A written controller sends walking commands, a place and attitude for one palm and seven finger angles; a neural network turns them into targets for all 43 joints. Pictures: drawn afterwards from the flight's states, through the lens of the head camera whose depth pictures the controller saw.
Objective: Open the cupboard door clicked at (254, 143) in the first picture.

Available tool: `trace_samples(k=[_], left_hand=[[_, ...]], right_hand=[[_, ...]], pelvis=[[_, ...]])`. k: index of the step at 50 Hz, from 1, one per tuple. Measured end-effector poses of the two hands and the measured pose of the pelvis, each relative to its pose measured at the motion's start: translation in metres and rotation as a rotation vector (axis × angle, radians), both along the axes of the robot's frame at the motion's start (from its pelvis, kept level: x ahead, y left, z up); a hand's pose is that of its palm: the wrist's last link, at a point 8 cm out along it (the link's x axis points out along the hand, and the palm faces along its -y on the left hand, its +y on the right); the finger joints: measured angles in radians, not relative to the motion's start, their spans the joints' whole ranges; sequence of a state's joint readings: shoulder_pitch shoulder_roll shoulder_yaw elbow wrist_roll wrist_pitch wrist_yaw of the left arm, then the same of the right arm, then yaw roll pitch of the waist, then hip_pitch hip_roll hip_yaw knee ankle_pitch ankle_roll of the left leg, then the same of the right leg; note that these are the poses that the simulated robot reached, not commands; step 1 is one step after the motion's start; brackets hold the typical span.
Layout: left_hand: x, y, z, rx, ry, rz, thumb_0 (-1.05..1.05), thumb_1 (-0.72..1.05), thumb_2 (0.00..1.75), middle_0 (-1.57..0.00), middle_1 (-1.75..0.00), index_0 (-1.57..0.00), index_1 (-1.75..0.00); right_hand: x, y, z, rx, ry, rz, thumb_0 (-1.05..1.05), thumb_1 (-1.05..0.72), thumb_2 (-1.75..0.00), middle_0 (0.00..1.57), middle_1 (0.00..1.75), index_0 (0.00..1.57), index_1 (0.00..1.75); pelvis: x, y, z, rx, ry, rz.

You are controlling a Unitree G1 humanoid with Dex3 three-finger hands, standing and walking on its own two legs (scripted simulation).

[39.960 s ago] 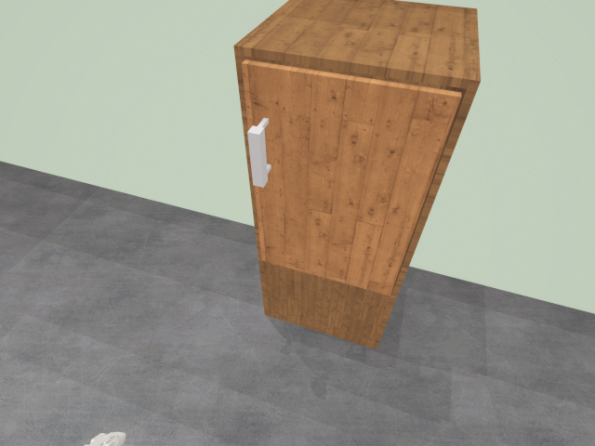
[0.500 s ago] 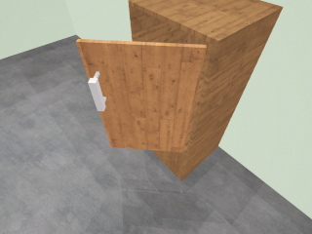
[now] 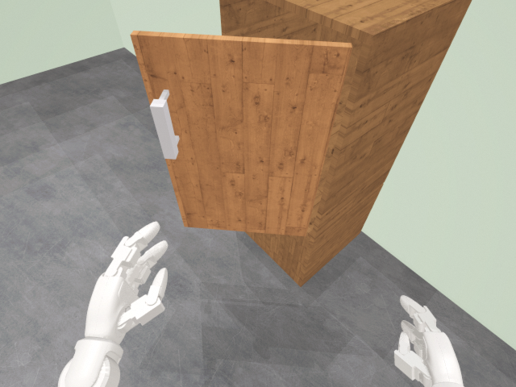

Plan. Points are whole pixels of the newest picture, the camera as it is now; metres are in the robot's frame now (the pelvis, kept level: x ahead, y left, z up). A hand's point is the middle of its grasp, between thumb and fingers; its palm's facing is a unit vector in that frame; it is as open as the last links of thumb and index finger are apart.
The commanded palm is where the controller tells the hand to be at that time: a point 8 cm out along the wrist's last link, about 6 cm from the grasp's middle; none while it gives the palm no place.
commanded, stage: raise the hand with hooked fingers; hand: left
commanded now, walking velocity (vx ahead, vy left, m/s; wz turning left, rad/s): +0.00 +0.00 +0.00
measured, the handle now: (168, 124) +0.60 +0.21 +0.07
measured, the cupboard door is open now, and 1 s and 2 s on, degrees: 44 44 44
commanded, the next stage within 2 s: move the hooked fingers beside the handle in 1.78 s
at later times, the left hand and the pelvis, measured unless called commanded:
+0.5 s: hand (119, 311) +0.23 +0.21 +0.02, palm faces -0.09 -1.00 -0.01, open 11.0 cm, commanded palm +0.20 +0.28 +0.03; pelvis -0.02 +0.02 -0.02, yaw +0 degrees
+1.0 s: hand (66, 270) +0.26 +0.28 +0.07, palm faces +0.02 -1.00 -0.07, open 13.7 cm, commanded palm +0.23 +0.32 +0.07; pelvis +0.00 +0.02 +0.00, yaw +2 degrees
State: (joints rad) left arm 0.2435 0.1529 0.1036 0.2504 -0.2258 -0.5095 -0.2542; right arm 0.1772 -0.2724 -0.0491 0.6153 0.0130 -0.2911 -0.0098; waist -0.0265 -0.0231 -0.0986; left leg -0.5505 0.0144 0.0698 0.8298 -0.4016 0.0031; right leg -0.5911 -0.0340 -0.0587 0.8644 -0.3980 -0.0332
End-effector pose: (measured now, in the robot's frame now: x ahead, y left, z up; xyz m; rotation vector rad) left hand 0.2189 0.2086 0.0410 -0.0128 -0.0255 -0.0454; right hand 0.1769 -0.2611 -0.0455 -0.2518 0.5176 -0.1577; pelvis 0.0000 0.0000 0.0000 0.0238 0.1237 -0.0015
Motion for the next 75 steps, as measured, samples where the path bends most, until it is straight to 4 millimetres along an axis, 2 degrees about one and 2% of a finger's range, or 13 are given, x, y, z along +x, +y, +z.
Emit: trace_samples(k=[6,8,11,15,19,23,28,32,38,47,51,66,75], left_hand=[[-0.055,0.017,-0.062,-0.016,0.157,-0.012,0.01,0.59,0.77,-0.22,-0.50,-0.22,-0.51],[-0.070,0.032,-0.066,-0.004,0.179,0.063,0.01,0.54,0.75,-0.23,-0.53,-0.23,-0.54],[-0.077,0.051,-0.046,0.051,0.089,0.134,0.02,0.47,0.72,-0.23,-0.57,-0.23,-0.58],[-0.057,0.051,-0.012,0.098,-0.079,0.065,0.02,0.38,0.68,-0.23,-0.63,-0.23,-0.64],[-0.022,0.041,-0.010,0.103,-0.023,-0.096,0.01,0.28,0.64,-0.24,-0.69,-0.24,-0.70],[-0.007,0.047,-0.021,0.052,0.150,-0.108,0.01,0.19,0.60,-0.25,-0.75,-0.25,-0.76],[-0.016,0.074,0.000,0.059,0.107,0.056,0.01,0.08,0.55,-0.26,-0.83,-0.26,-0.83],[-0.018,0.090,0.011,0.112,0.027,0.093,0.00,-0.02,0.51,-0.26,-0.89,-0.26,-0.89],[-0.003,0.089,-0.001,0.093,0.089,-0.016,0.00,-0.16,0.45,-0.27,-0.98,-0.27,-0.98],[0.016,0.114,0.036,0.086,-0.005,0.062,0.00,-0.37,0.36,-0.29,-1.11,-0.29,-1.12],[0.022,0.124,0.036,0.083,0.049,0.060,-0.01,-0.43,0.33,-0.29,-1.15,-0.29,-1.16],[0.053,0.143,0.060,0.070,0.035,0.051,-0.01,-0.50,0.30,-0.30,-1.19,-0.30,-1.20],[0.057,0.130,0.053,0.052,0.057,0.003,-0.01,-0.50,0.30,-0.30,-1.20,-0.29,-1.20]], right_hand=[[0.035,0.007,0.006,-0.056,-0.092,0.079,0.01,-0.90,-0.90,0.20,0.30,0.20,0.30],[0.040,0.017,0.000,-0.057,-0.086,0.104,0.01,-0.90,-0.90,0.20,0.30,0.20,0.30],[0.038,0.035,-0.017,-0.042,-0.049,0.144,0.01,-0.90,-0.90,0.20,0.30,0.20,0.30],[0.020,0.061,-0.045,0.013,0.026,0.177,0.01,-0.90,-0.90,0.20,0.30,0.20,0.30],[-0.011,0.076,-0.063,0.085,0.110,0.131,0.01,-0.90,-0.89,0.20,0.30,0.21,0.30],[-0.043,0.072,-0.062,0.114,0.173,0.036,0.01,-0.90,-0.89,0.21,0.30,0.21,0.30],[-0.063,0.054,-0.052,0.069,0.207,-0.023,0.01,-0.90,-0.89,0.21,0.30,0.21,0.30],[-0.062,0.039,-0.048,0.008,0.220,0.000,0.01,-0.90,-0.89,0.20,0.30,0.20,0.30],[-0.042,0.029,-0.036,-0.037,0.167,-0.004,0.01,-0.90,-0.89,0.20,0.30,0.20,0.30],[-0.010,0.045,-0.013,-0.009,0.069,0.040,0.01,-0.90,-0.89,0.20,0.30,0.20,0.30],[-0.003,0.051,-0.015,0.011,0.081,0.066,0.01,-0.90,-0.89,0.20,0.30,0.20,0.30],[-0.022,0.037,-0.021,-0.001,0.179,0.027,0.01,-0.90,-0.89,0.20,0.30,0.21,0.30],[-0.035,0.022,-0.017,-0.014,0.192,-0.006,0.01,-0.90,-0.89,0.20,0.30,0.20,0.30]], pelvis=[[-0.009,0.000,-0.029,-0.009,0.042,0.009],[-0.011,0.001,-0.035,-0.022,0.047,0.021],[-0.015,0.003,-0.041,-0.044,0.053,0.039],[-0.021,0.007,-0.044,-0.071,0.055,0.058],[-0.026,0.012,-0.041,-0.072,0.061,0.049],[-0.023,0.017,-0.030,-0.056,0.060,0.025],[-0.015,0.021,-0.020,-0.050,0.047,0.012],[-0.014,0.022,-0.020,-0.056,0.045,0.027],[-0.012,0.024,-0.017,-0.061,0.036,0.031],[0.000,0.022,-0.006,-0.061,0.008,0.029],[0.002,0.021,-0.003,-0.061,0.004,0.035],[0.005,0.016,0.005,-0.054,-0.010,0.028],[0.006,0.015,0.008,-0.044,-0.003,0.011]])
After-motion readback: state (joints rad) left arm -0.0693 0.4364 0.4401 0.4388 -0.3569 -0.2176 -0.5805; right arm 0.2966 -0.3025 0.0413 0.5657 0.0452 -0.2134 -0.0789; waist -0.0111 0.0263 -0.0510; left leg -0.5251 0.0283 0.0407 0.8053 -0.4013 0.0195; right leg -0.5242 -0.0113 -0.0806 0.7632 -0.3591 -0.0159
